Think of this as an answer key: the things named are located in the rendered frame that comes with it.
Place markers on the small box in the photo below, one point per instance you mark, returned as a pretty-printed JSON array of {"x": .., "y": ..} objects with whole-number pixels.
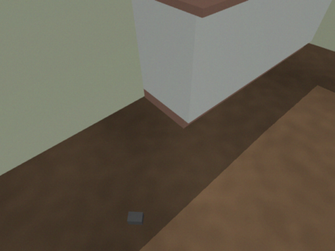
[{"x": 135, "y": 218}]

